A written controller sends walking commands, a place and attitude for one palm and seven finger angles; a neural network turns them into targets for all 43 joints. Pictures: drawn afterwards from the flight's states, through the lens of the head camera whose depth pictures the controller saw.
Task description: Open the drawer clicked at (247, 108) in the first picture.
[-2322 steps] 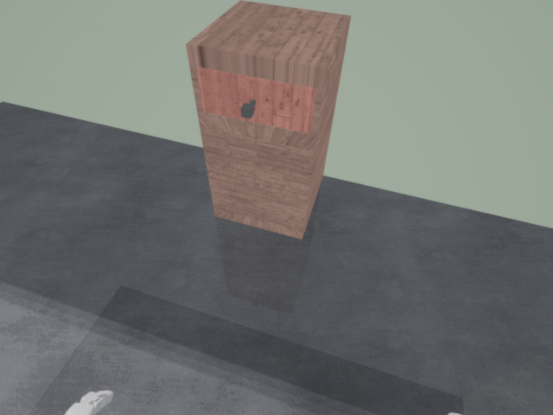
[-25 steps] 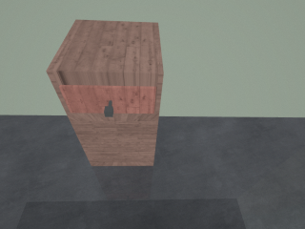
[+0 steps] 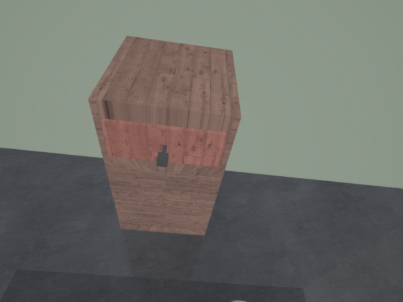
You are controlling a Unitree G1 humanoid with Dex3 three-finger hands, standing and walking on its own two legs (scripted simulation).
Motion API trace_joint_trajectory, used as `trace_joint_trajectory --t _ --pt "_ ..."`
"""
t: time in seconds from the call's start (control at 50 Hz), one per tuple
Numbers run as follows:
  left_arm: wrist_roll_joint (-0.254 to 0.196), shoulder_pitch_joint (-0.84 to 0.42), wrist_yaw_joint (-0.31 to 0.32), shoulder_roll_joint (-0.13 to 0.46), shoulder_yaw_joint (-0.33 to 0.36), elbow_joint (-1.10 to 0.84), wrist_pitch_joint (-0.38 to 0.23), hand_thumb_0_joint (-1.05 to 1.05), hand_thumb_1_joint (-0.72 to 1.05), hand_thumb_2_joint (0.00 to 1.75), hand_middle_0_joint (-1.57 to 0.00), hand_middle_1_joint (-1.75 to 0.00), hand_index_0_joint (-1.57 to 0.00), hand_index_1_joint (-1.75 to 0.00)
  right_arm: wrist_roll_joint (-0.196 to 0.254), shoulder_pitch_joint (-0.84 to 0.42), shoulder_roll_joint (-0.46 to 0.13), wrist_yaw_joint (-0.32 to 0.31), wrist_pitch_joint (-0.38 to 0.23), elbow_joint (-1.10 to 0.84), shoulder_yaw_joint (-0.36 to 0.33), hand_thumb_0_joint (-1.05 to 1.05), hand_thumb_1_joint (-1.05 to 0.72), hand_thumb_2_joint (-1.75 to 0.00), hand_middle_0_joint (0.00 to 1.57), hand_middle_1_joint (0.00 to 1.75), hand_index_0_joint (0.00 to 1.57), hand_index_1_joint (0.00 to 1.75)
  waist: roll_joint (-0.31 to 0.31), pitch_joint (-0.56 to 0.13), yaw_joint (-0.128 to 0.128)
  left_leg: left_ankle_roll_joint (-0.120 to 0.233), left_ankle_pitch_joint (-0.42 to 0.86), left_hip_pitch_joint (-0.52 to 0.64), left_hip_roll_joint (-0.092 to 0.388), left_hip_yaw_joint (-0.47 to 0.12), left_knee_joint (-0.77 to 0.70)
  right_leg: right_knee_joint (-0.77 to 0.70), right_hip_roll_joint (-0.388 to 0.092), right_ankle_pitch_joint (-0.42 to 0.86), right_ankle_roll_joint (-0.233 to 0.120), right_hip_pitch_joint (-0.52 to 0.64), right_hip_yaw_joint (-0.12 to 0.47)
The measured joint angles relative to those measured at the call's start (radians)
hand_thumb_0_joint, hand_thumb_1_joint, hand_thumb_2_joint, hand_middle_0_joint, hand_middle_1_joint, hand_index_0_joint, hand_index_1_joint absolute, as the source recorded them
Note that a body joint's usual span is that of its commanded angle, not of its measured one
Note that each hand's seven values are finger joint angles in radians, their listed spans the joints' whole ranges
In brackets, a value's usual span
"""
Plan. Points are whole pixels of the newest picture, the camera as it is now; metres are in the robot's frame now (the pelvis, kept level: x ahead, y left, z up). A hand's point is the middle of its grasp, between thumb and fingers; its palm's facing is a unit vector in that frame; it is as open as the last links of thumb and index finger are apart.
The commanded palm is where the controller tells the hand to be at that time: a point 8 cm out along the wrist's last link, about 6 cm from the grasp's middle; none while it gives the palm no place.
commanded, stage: shuffle to correct the standing spot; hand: left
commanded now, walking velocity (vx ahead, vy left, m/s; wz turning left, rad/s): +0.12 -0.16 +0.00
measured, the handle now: (163, 155) +0.56 +0.13 -0.11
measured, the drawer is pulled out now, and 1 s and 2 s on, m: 0.01 0.01 0.01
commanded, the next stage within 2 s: come to a stop and stand still in 0.34 s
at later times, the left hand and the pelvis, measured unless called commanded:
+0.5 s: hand (154, 297) +0.18 +0.10 -0.17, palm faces -0.08 -1.00 -0.05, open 7.3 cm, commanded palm none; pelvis +0.07 -0.03 +0.01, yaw +1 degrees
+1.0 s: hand out of the picture +0.12 +0.12 -0.16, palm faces +0.11 -0.96 -0.27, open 7.3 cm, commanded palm none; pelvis +0.06 -0.09 +0.00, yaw +2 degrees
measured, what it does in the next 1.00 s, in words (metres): steps to the right: right foot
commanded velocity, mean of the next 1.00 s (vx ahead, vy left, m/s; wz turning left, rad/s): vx -0.01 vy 0.01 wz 0.00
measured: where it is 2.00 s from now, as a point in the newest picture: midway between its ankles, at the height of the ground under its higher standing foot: outside the picture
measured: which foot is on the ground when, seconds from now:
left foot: down 0.00-0.68, up 0.70-1.00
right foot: up 0.00-0.64, down 0.66-1.00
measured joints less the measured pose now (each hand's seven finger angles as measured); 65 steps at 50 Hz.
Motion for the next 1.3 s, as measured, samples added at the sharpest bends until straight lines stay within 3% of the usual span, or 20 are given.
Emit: trace_joint_trajectory --t 0.08,0.2,0.42,0.5,0.58,0.62,0.66,0.7,0.76,0.86,0.98,1.08,1.1,1.14,1.16,1.24,1.3 --pt "-0.003 -0.053 0.006 0.032 0.016 -0.013 -0.003 0.02 0.94 0.90 -0.19 -0.30 -0.20 -0.30 0.007 0.035 0.034 -0.005 -0.024 0.021 0.017 0.01 -0.90 -0.90 0.20 0.30 0.20 0.30 0.011 0.013 -0.011 -0.003 0.048 0.075 0.005 -0.002 -0.126 0.047 -0.013 0.108 0.023 -0.090 0.012" --pt "-0.011 -0.114 0.005 0.061 0.028 -0.020 0.012 0.02 0.94 0.90 -0.19 -0.30 -0.20 -0.30 0.002 0.069 0.075 -0.017 -0.038 0.040 0.037 0.01 -0.90 -0.90 0.20 0.30 0.21 0.30 0.022 0.040 -0.042 -0.009 0.048 0.116 0.016 -0.015 -0.173 0.097 -0.008 0.135 0.038 -0.158 0.012" --pt "-0.010 -0.207 -0.004 0.008 0.009 -0.044 0.045 0.01 0.92 0.90 -0.19 -0.30 -0.20 -0.30 -0.010 0.107 0.078 -0.041 -0.027 0.053 0.041 0.00 -0.90 -0.90 0.20 0.30 0.21 0.30 0.010 0.062 -0.079 -0.034 -0.005 0.126 0.024 -0.039 -0.147 0.151 0.013 0.073 0.049 -0.178 -0.023" --pt "-0.014 -0.241 -0.007 -0.016 0.002 -0.061 0.050 0.01 0.92 0.90 -0.19 -0.30 -0.20 -0.30 -0.015 0.106 0.059 -0.044 -0.018 0.047 0.032 0.00 -0.90 -0.90 0.20 0.30 0.21 0.30 0.010 0.075 -0.089 -0.052 -0.025 0.133 0.037 -0.050 -0.137 0.088 0.008 0.039 0.050 -0.161 -0.030" --pt "-0.028 -0.272 -0.004 -0.038 -0.010 -0.078 0.034 0.01 0.92 0.90 -0.19 -0.30 -0.20 -0.30 -0.016 0.085 0.029 -0.038 -0.007 0.040 0.023 0.00 -0.90 -0.90 0.20 0.30 0.21 0.30 0.027 0.101 -0.089 -0.077 -0.059 0.139 0.053 -0.053 -0.104 -0.162 0.000 0.014 0.039 -0.069 -0.037" --pt "-0.032 -0.271 0.000 -0.046 -0.013 -0.092 0.017 0.01 0.91 0.90 -0.19 -0.30 -0.20 -0.30 -0.010 0.072 0.013 -0.031 0.002 0.036 0.015 0.00 -0.90 -0.90 0.20 0.30 0.21 0.30 0.039 0.107 -0.080 -0.092 -0.093 0.139 0.060 -0.047 -0.064 -0.330 0.004 0.036 0.032 0.013 -0.039" --pt "-0.032 -0.254 0.003 -0.043 -0.016 -0.108 -0.009 0.01 0.91 0.90 -0.19 -0.30 -0.20 -0.30 0.002 0.071 0.002 -0.022 0.009 0.027 0.004 0.00 -0.90 -0.90 0.20 0.30 0.21 0.30 0.042 0.101 -0.065 -0.108 -0.147 0.123 0.059 -0.045 0.017 -0.510 -0.002 0.167 0.029 0.120 -0.046" --pt "-0.030 -0.244 0.015 -0.040 -0.010 -0.114 -0.033 0.01 0.91 0.90 -0.20 -0.30 -0.20 -0.30 0.014 0.039 -0.014 -0.014 0.019 0.018 -0.012 0.00 -0.90 -0.90 0.20 0.30 0.21 0.30 0.065 0.108 -0.052 -0.120 -0.240 0.050 0.066 -0.073 0.205 -0.507 0.008 0.080 0.013 0.137 -0.059" --pt "-0.027 -0.225 0.023 -0.024 -0.005 -0.114 -0.037 0.00 0.91 0.90 -0.20 -0.30 -0.20 -0.30 0.020 -0.045 -0.038 -0.013 0.044 -0.012 -0.035 0.01 -0.90 -0.90 0.20 0.30 0.20 0.30 0.075 0.119 -0.055 -0.134 -0.337 -0.073 0.036 -0.115 0.479 -0.477 0.001 0.019 -0.006 0.139 -0.068" --pt "-0.026 -0.200 0.036 0.007 0.014 -0.118 -0.003 0.00 0.91 0.90 -0.20 -0.30 -0.20 -0.30 0.012 -0.178 -0.070 0.010 0.083 -0.073 -0.055 0.00 -0.91 -0.90 0.19 0.30 0.20 0.30 0.061 0.107 -0.025 -0.164 -0.228 -0.215 0.043 -0.101 0.642 -0.550 -0.017 0.085 -0.013 0.146 -0.064" --pt "-0.014 -0.150 0.032 0.039 0.029 -0.134 0.014 0.01 0.91 0.90 -0.20 -0.30 -0.20 -0.30 0.005 -0.252 -0.104 0.033 0.096 -0.121 -0.062 0.00 -0.91 -0.90 0.19 0.30 0.20 0.30 0.049 0.071 0.032 -0.166 -0.158 -0.187 0.057 -0.082 0.473 -0.618 -0.037 0.154 -0.005 0.139 -0.061" --pt "-0.009 -0.085 0.027 0.070 0.042 -0.120 0.038 0.01 0.91 0.90 -0.20 -0.30 -0.20 -0.30 0.006 -0.232 -0.104 0.042 0.073 -0.137 -0.048 0.00 -0.91 -0.90 0.19 0.30 0.20 0.30 0.031 0.019 0.059 -0.129 -0.141 0.004 0.053 -0.044 0.105 -0.650 -0.032 0.183 0.017 0.125 -0.053" --pt "-0.012 -0.072 0.027 0.073 0.042 -0.113 0.044 0.01 0.91 0.90 -0.20 -0.30 -0.20 -0.30 0.003 -0.216 -0.104 0.039 0.063 -0.140 -0.045 0.00 -0.91 -0.90 0.19 0.30 0.20 0.30 0.040 0.007 0.053 -0.118 -0.113 0.044 0.057 -0.048 0.016 -0.618 -0.023 0.131 0.025 0.107 -0.056" --pt "-0.019 -0.054 0.025 0.079 0.045 -0.093 0.060 0.01 0.91 0.90 -0.20 -0.30 -0.20 -0.30 -0.007 -0.184 -0.084 0.030 0.058 -0.134 -0.036 0.00 -0.91 -0.90 0.19 0.30 0.20 0.30 0.028 0.004 0.039 -0.105 -0.048 0.051 0.051 -0.045 -0.003 -0.472 -0.009 -0.040 0.032 0.058 -0.022" --pt "-0.019 -0.044 0.021 0.078 0.047 -0.086 0.064 0.01 0.91 0.90 -0.19 -0.30 -0.20 -0.30 -0.011 -0.162 -0.075 0.027 0.059 -0.130 -0.028 0.00 -0.91 -0.90 0.19 0.30 0.20 0.30 0.027 0.001 0.033 -0.100 -0.037 0.057 0.051 -0.044 -0.016 -0.377 0.005 -0.064 0.027 0.029 -0.003" --pt "-0.014 -0.019 -0.004 0.064 0.045 -0.072 0.042 0.01 0.91 0.90 -0.19 -0.30 -0.20 -0.30 -0.009 -0.076 -0.044 0.020 0.051 -0.081 -0.003 0.00 -0.91 -0.90 0.19 0.30 0.20 0.30 0.037 -0.005 0.022 -0.092 0.012 0.088 0.051 -0.061 -0.101 -0.054 0.032 -0.008 0.022 -0.048 0.020" --pt "-0.013 -0.006 -0.012 0.050 0.041 -0.056 0.024 0.01 0.91 0.90 -0.19 -0.30 -0.20 -0.30 -0.005 -0.028 -0.019 0.015 0.034 -0.049 0.010 0.01 -0.90 -0.90 0.19 0.30 0.20 0.30 0.032 0.001 0.018 -0.093 0.036 0.099 0.042 -0.059 -0.141 0.066 0.026 0.029 0.027 -0.060 0.018"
